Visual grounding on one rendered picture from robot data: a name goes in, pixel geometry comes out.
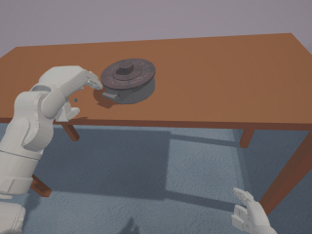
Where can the robot right hand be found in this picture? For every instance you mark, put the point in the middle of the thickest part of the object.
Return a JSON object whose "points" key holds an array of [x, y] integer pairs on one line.
{"points": [[251, 217]]}

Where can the knob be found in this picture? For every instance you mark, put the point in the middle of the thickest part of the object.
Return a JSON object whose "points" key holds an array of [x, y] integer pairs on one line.
{"points": [[126, 66]]}

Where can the robot left upper arm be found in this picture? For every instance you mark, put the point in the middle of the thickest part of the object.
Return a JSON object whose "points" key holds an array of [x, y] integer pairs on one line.
{"points": [[11, 218]]}

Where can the table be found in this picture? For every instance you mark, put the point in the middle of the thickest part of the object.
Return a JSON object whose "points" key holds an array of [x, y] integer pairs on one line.
{"points": [[242, 82]]}

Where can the robot left hand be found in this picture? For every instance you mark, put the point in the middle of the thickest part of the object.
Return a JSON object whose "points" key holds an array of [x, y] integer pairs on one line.
{"points": [[69, 79]]}

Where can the left robot forearm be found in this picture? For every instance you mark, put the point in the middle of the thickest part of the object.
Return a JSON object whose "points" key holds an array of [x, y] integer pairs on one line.
{"points": [[26, 137]]}

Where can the pot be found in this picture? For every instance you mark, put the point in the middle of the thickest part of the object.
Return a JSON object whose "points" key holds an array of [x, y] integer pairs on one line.
{"points": [[131, 96]]}

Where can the lid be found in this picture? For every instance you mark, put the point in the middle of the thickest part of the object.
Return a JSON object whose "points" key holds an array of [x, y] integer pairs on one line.
{"points": [[113, 79]]}

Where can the right robot forearm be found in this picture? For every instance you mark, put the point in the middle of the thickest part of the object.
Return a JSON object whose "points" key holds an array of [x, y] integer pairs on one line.
{"points": [[264, 229]]}

